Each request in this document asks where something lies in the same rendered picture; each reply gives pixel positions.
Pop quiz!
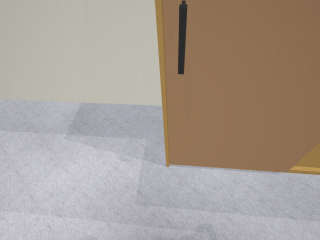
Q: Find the handle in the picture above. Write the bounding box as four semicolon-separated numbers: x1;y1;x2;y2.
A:
178;0;188;75

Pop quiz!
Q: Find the wardrobe door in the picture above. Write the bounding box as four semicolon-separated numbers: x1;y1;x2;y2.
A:
163;0;320;172
295;143;320;168

